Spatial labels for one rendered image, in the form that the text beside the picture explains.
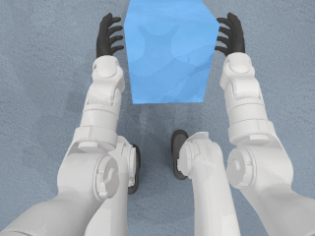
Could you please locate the robot right hand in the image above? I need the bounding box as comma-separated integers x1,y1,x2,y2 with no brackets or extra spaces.
215,12,245,57

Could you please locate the right robot foot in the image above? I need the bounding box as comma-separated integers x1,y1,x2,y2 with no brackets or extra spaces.
171,130,189,180

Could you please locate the left robot forearm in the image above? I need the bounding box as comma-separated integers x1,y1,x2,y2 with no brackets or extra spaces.
57,55,125,188

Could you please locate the robot right thigh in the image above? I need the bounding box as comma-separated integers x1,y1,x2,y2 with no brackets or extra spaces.
182,139,241,236

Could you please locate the robot left upper arm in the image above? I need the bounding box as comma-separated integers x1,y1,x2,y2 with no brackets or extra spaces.
0,152,120,236

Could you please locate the carton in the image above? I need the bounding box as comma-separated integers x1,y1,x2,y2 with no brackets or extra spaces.
124,0,220,104

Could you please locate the robot left hand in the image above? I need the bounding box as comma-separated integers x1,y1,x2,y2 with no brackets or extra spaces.
95,13,124,59

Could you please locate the right robot forearm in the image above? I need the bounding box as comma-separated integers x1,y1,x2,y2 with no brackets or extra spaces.
220,52,293,180

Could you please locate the robot right upper arm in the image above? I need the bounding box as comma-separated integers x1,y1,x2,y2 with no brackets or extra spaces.
225,145,315,236

